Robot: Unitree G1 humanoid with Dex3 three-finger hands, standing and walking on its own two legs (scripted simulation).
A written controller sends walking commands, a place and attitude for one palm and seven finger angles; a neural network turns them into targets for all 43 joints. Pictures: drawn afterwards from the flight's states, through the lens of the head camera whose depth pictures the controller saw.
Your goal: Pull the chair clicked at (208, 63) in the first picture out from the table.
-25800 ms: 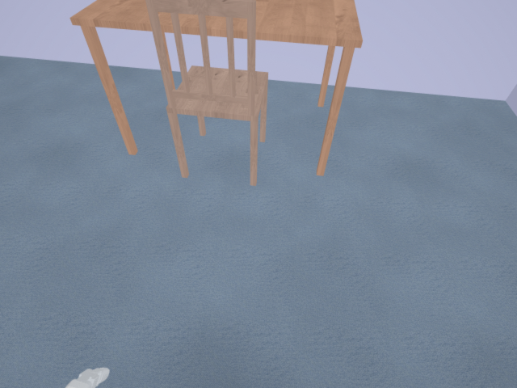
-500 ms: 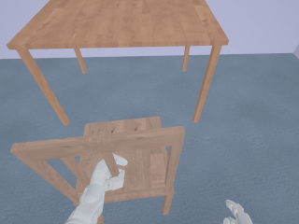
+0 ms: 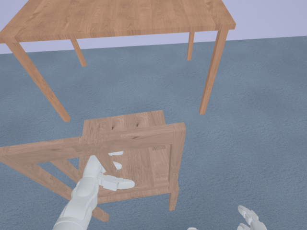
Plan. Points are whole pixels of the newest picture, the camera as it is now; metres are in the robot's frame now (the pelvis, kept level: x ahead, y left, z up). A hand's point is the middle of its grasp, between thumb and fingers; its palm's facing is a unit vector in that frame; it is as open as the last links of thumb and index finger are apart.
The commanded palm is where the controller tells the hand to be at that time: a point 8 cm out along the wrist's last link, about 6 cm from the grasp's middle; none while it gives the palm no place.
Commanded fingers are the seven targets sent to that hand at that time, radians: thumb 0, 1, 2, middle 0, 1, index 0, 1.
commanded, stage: open the thumb and straighten the fingers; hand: left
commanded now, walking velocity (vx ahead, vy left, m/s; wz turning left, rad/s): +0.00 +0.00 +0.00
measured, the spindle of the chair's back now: (114, 174) +0.29 +0.13 -0.07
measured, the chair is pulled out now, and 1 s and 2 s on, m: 0.58 0.58 0.58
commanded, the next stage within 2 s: draw the fingers out of the gap in 0.36 s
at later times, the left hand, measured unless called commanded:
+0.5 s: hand (111, 173) +0.28 +0.13 -0.05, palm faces -0.04 -0.99 -0.14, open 17.4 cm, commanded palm +0.27 +0.19 -0.03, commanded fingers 0.00 -0.55 0.20 0.00 0.00 0.00 0.00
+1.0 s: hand (107, 200) +0.21 +0.13 -0.05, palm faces -0.03 -0.99 -0.15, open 17.5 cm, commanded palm +0.19 +0.18 -0.03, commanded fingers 0.00 -0.55 0.20 0.00 0.00 0.00 0.00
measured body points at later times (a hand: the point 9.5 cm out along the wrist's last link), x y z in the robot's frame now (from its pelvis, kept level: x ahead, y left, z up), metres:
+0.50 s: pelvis +0.02 +0.00 -0.01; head +0.07 -0.02 +0.43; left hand +0.28 +0.18 -0.04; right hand +0.18 -0.25 -0.11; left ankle -0.04 +0.14 -0.72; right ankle +0.04 -0.13 -0.72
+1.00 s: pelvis +0.02 +0.01 -0.03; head +0.06 +0.00 +0.42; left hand +0.21 +0.19 -0.04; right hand +0.20 -0.22 -0.11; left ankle -0.04 +0.14 -0.72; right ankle +0.04 -0.12 -0.72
